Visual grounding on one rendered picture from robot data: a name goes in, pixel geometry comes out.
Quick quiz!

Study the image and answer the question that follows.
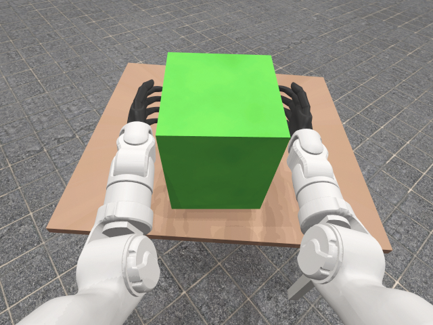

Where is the robot left upper arm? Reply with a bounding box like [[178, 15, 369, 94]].
[[16, 233, 160, 325]]

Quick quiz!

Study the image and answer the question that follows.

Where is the robot right upper arm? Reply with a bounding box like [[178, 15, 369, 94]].
[[297, 223, 433, 325]]

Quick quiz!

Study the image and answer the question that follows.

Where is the robot left forearm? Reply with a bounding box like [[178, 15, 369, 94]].
[[76, 121, 156, 285]]

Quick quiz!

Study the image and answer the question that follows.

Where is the table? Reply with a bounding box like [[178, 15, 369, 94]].
[[46, 63, 393, 301]]

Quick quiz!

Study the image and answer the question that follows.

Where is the left robot hand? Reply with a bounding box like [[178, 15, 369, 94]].
[[127, 79, 162, 125]]

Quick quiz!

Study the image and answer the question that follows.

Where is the carton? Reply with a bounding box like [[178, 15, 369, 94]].
[[156, 52, 290, 209]]

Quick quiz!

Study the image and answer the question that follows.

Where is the robot right forearm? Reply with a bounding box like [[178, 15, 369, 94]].
[[287, 129, 386, 265]]

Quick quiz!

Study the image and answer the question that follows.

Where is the right robot hand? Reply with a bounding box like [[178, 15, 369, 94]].
[[278, 82, 313, 139]]

